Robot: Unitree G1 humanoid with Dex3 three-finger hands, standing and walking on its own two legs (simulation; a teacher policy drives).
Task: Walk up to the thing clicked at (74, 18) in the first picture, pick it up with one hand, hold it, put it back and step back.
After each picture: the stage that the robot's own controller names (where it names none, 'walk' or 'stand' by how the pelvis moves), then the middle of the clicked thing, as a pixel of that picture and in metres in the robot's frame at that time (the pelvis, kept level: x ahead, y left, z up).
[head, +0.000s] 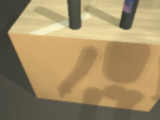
stand; (74, 6) +0.77 +0.08 +0.09
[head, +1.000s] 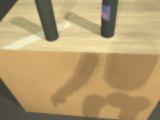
walk; (46, 16) +0.66 +0.22 +0.11
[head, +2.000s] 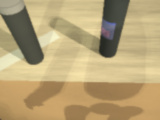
stand; (24, 34) +0.45 +0.21 +0.12
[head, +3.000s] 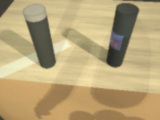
stand; (42, 40) +0.47 +0.19 +0.10
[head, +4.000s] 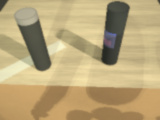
stand; (35, 43) +0.47 +0.20 +0.10
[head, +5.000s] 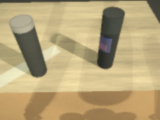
stand; (31, 50) +0.44 +0.21 +0.08
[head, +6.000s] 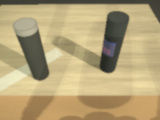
stand; (34, 53) +0.43 +0.20 +0.08
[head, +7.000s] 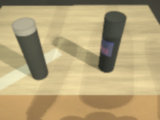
stand; (33, 52) +0.44 +0.20 +0.08
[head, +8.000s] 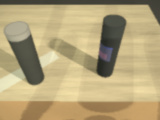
stand; (27, 57) +0.41 +0.21 +0.08
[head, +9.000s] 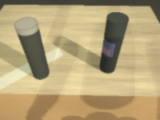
rise first; (34, 52) +0.44 +0.20 +0.08
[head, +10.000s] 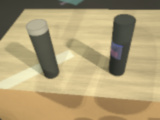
rise first; (45, 52) +0.45 +0.20 +0.09
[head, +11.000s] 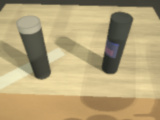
go down; (36, 51) +0.45 +0.17 +0.09
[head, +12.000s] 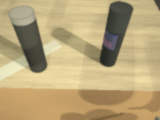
go down; (31, 44) +0.46 +0.18 +0.10
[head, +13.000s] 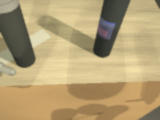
close in; (16, 35) +0.45 +0.19 +0.13
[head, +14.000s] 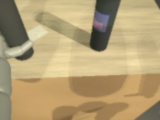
close; (11, 26) +0.48 +0.20 +0.14
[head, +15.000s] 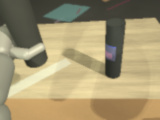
lift; (22, 25) +0.33 +0.16 +0.32
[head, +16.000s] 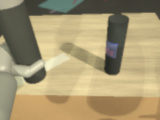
hold; (22, 43) +0.32 +0.17 +0.26
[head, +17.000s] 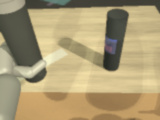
hold; (23, 44) +0.33 +0.17 +0.24
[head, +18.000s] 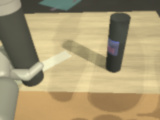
hold; (20, 47) +0.32 +0.18 +0.24
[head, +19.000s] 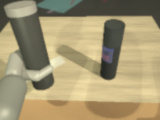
crouch; (33, 50) +0.34 +0.16 +0.21
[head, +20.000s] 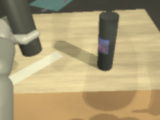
crouch; (19, 16) +0.44 +0.18 +0.27
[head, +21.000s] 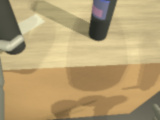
lower; (1, 18) +0.48 +0.20 +0.16
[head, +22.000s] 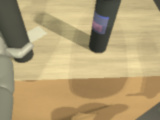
lower; (12, 27) +0.47 +0.19 +0.14
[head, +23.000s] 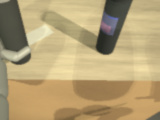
lower; (11, 29) +0.45 +0.21 +0.15
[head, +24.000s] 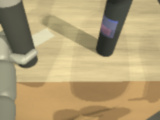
lower; (18, 33) +0.45 +0.19 +0.14
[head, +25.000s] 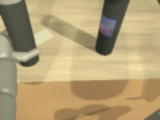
open; (20, 31) +0.46 +0.18 +0.14
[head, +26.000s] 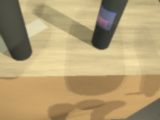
rise; (11, 25) +0.45 +0.19 +0.14
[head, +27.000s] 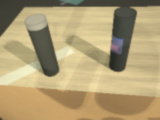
sink last; (44, 49) +0.45 +0.20 +0.11
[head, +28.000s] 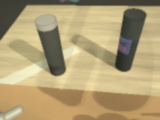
stand; (52, 48) +0.45 +0.18 +0.10
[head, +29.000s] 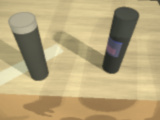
walk; (32, 51) +0.41 +0.19 +0.10
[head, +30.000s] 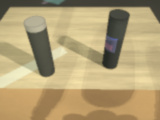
stand; (41, 50) +0.46 +0.18 +0.09
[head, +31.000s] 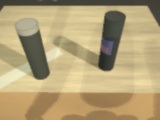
stand; (35, 52) +0.44 +0.20 +0.08
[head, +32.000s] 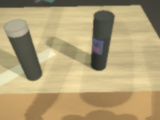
stand; (26, 54) +0.44 +0.23 +0.08
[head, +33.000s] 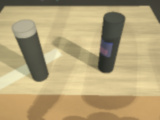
stand; (33, 54) +0.43 +0.21 +0.08
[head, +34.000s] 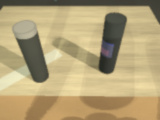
stand; (33, 55) +0.43 +0.20 +0.08
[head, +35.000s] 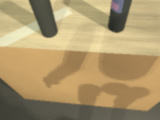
walk; (42, 7) +0.57 +0.18 +0.11
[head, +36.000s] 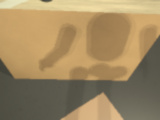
walk; out of the picture +0.80 +0.17 +0.11
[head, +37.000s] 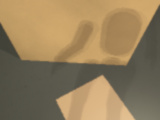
walk; out of the picture +0.96 +0.22 +0.11
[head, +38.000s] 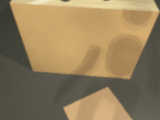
stand; out of the picture +1.07 +0.17 +0.10
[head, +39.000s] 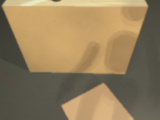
stand; out of the picture +1.09 +0.20 +0.08
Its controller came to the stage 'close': yes
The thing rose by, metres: 0.21
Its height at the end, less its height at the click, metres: +0.00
